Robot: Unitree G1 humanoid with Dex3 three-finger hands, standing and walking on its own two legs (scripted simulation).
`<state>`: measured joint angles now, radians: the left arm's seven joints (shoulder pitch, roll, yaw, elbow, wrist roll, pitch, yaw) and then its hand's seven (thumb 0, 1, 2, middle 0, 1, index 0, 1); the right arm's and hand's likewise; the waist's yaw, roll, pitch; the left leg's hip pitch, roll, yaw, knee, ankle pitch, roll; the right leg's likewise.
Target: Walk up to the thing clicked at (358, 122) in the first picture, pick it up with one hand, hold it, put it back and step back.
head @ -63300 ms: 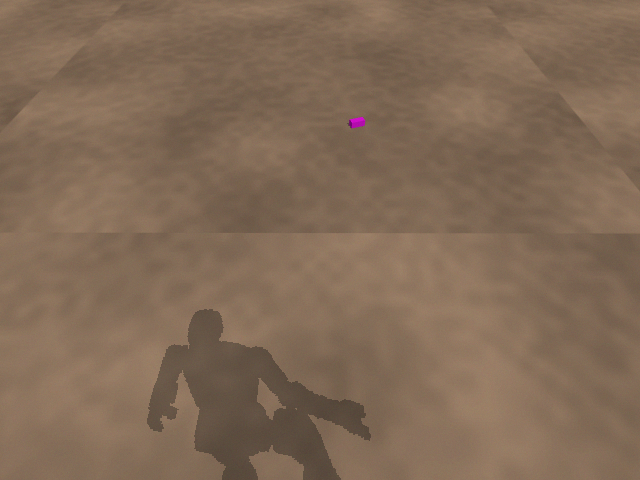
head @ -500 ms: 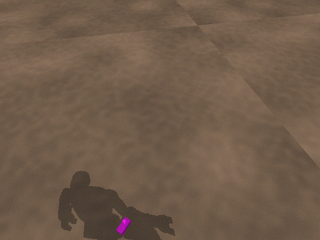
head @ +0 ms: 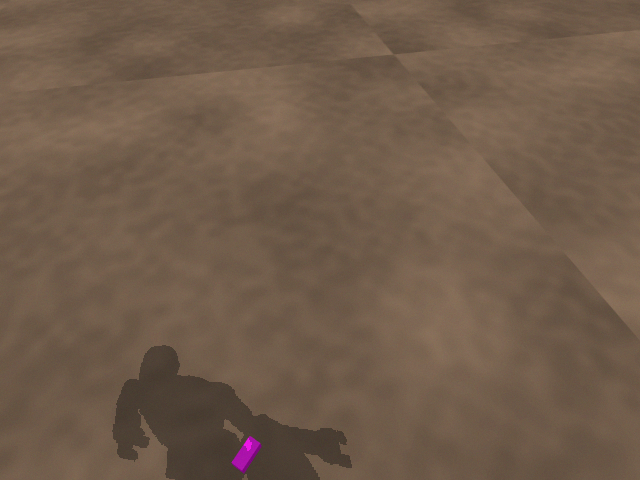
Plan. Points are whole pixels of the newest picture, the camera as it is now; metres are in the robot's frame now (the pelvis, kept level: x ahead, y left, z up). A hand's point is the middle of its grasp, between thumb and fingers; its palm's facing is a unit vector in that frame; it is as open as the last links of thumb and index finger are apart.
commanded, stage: stand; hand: left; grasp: from above
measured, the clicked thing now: (246, 454) +0.35 +0.24 -0.76
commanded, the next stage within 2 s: step back in 0.40 s
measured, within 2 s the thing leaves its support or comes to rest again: neither
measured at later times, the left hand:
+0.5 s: hand out of the picture +0.08 +0.26 -0.16, palm faces +0.01 -0.93 -0.36, open 7.4 cm
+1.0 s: hand out of the picture +0.03 +0.29 -0.18, palm faces -0.10 -0.92 -0.37, open 7.4 cm
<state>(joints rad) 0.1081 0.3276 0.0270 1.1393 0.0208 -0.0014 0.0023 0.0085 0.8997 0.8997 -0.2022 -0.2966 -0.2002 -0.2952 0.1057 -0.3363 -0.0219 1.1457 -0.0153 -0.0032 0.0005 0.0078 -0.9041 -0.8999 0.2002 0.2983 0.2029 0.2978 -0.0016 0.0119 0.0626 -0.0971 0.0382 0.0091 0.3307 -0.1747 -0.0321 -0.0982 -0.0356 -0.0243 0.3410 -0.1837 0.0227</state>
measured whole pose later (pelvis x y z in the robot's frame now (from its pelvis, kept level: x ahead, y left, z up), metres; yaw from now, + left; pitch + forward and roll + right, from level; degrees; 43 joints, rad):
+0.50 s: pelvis -0.01 +0.00 -0.01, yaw +0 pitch -2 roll +0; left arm 0.09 0.35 0.05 1.08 0.00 0.01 0.00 0.01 0.90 0.90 -0.20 -0.30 -0.20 -0.30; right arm 0.09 -0.36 -0.03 1.10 0.00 0.02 0.01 0.01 -0.90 -0.90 0.20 0.30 0.20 0.30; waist -0.01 0.02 0.11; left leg -0.19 0.05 0.00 0.44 -0.21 -0.03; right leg -0.17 -0.02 -0.03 0.42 -0.21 0.01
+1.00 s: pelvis -0.10 +0.04 -0.02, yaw -4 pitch -2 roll -1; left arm 0.10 0.39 0.07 0.89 0.02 0.07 0.01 0.01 0.90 0.90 -0.20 -0.30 -0.20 -0.29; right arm 0.13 -0.35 -0.05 0.88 -0.02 0.02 -0.02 0.01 -0.90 -0.90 0.20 0.30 0.21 0.30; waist -0.02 -0.03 0.21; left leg -0.34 0.02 0.06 0.63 -0.25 0.05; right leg -0.37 0.06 0.11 0.96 -0.51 0.02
